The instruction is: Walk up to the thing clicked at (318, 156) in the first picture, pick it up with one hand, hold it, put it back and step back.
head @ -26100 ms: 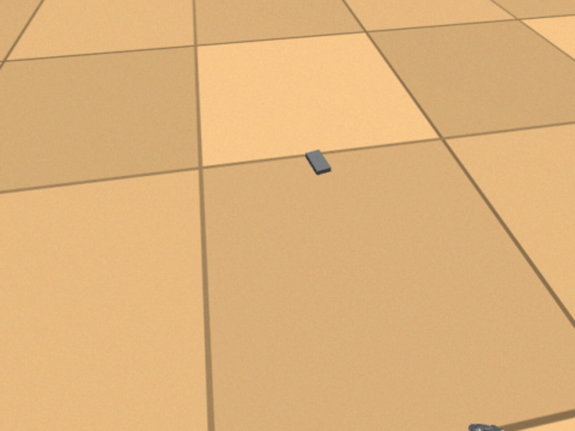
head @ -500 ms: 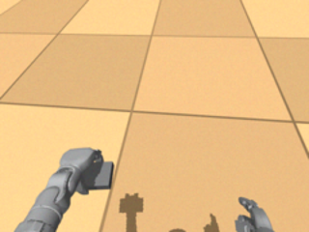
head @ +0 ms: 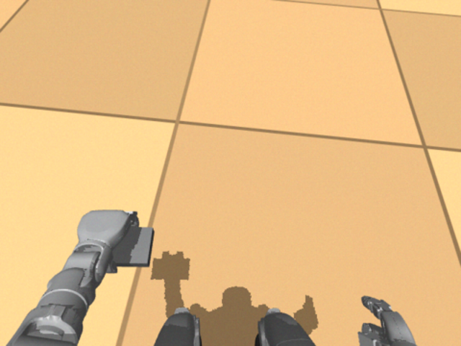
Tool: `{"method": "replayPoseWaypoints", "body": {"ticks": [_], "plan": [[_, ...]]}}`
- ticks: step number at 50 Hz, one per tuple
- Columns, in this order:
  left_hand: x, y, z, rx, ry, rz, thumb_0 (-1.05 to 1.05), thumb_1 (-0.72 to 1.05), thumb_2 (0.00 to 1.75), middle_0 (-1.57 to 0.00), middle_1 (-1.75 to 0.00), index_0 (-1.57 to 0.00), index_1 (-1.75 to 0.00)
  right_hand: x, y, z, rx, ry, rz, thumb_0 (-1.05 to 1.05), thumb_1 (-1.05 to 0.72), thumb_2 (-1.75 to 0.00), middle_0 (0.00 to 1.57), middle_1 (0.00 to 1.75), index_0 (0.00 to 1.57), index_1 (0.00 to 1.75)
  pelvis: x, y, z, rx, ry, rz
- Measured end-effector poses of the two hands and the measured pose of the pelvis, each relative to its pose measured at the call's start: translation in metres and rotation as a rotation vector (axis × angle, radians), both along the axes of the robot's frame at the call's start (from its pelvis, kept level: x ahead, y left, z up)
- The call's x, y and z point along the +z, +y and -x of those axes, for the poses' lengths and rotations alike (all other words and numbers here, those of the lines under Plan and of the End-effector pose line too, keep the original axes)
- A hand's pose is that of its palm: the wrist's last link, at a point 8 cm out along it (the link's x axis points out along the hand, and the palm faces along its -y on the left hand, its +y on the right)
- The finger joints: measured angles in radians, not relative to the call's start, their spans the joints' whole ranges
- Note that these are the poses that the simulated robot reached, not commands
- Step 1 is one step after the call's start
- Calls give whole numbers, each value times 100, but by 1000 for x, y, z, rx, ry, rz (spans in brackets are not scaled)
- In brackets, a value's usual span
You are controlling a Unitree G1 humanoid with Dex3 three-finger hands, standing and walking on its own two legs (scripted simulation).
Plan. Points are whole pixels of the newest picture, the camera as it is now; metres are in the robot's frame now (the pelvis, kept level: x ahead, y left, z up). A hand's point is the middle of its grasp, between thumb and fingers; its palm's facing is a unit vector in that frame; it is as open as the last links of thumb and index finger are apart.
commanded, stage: crouch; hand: left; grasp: from above
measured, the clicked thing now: (115, 246) +0.32 +0.24 -0.14
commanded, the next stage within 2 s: lower in 1.46 s
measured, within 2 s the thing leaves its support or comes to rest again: neither
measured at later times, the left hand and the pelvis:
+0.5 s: hand (136, 254) +0.36 +0.25 -0.36, palm faces -0.49 +0.02 -0.87, open 10.3 cm; pelvis -0.05 +0.01 -0.21, yaw -3 degrees
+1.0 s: hand (147, 256) +0.39 +0.25 -0.49, palm faces -0.47 +0.00 -0.88, open 10.2 cm; pelvis -0.06 +0.00 -0.31, yaw -6 degrees
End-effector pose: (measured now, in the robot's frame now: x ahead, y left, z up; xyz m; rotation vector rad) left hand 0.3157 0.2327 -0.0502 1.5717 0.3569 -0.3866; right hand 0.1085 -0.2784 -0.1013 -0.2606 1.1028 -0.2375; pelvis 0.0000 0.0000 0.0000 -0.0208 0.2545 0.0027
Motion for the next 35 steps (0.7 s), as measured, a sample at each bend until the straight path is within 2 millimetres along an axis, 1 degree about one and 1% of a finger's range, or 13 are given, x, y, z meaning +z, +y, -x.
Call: {"method": "replayPoseWaypoints", "body": {"ticks": [4, 8, 13, 18, 22, 26, 31, 35], "plan": [[-38, 5, -15, 5, -23, -27, 0, -2, 47, -69, -49, -72, -46, -35, -5, 23, -16, 51, 24, 1, -90, -90, 20, 30, 20, 30, -34, 2, 9, 0, 82, 10], [-80, 9, -30, 26, -29, -31, 0, -2, 46, -68, -49, -71, -47, -74, -6, 50, -39, 100, 40, 1, -90, -90, 20, 30, 20, 30, -71, 5, 19, -3, 165, 18], [-129, 9, -45, 35, -40, -26, 0, -2, 47, -68, -50, -71, -47, -123, 1, 81, -63, 175, 40, 1, -90, -90, 20, 30, 20, 30, -115, 8, 29, -10, 244, 27], [-178, 12, -53, 46, -21, -26, 0, -2, 47, -68, -50, -71, -47, -169, 12, 102, -73, 219, 23, 1, -90, -90, 20, 30, 20, 30, -157, 11, 38, -14, 301, 36], [-218, 15, -53, 42, 11, -18, 0, -2, 47, -68, -50, -71, -47, -201, 19, 110, -64, 238, 6, 1, -90, -90, 20, 30, 20, 30, -186, 12, 45, -18, 336, 44], [-258, 16, -50, 32, 39, 0, 0, -2, 47, -68, -49, -72, -46, -227, 23, 112, -41, 253, -1, 1, -90, -90, 20, 30, 20, 30, -213, 12, 49, -19, 366, 54], [-302, 15, -51, 11, 37, 26, 0, -3, 47, -69, -48, -73, -45, -253, 21, 107, 3, 269, 10, 1, -90, -90, 20, 30, 20, 30, -241, 10, 51, -21, 395, 65], [-329, 14, -56, 1, 21, 28, 0, -3, 46, -70, -46, -74, -43, -269, 15, 102, 38, 269, 26, 0, -90, -90, 20, 30, 20, 30, -262, 8, 52, -24, 405, 71]]}}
